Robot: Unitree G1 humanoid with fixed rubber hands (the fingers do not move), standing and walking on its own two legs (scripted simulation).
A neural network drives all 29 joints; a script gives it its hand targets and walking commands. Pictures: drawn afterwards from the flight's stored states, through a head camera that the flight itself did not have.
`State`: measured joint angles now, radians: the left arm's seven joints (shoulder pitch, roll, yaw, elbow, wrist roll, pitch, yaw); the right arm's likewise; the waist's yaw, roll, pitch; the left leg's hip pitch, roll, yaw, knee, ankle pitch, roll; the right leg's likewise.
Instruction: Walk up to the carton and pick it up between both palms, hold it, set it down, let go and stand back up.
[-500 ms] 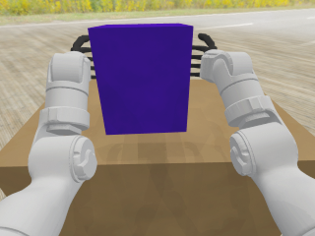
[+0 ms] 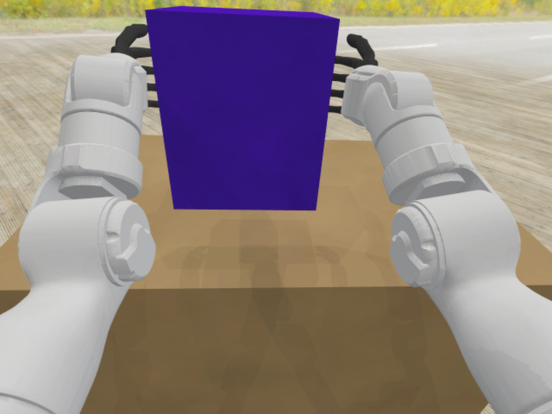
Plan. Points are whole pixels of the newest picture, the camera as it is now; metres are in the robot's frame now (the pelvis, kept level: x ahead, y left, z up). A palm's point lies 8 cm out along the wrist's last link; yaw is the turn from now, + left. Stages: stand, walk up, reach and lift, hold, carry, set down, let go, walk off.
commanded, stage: set down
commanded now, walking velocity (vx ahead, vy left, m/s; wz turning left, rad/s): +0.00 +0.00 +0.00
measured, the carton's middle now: (247, 106) +0.46 +0.00 +0.31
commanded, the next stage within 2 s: none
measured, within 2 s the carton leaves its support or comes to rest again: neither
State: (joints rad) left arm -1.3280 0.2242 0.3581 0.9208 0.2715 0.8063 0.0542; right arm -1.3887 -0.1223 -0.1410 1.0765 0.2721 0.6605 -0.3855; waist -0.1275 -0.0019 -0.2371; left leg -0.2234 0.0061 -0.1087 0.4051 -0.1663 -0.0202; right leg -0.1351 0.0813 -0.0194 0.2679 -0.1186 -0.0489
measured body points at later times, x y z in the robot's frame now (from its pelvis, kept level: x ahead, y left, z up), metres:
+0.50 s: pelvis +0.02 +0.01 +0.00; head -0.04 +0.05 +0.44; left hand +0.45 +0.15 +0.30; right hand +0.42 -0.14 +0.28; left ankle +0.03 +0.13 -0.75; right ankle +0.02 -0.09 -0.75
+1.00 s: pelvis +0.01 +0.02 +0.00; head -0.05 +0.05 +0.45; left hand +0.45 +0.14 +0.30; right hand +0.41 -0.16 +0.30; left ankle +0.03 +0.13 -0.75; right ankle +0.02 -0.09 -0.75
